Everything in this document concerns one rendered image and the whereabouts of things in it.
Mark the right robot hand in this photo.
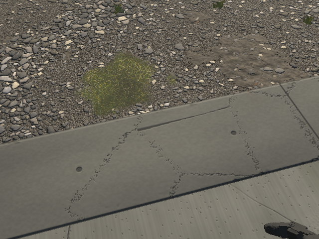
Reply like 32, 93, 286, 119
264, 221, 319, 239

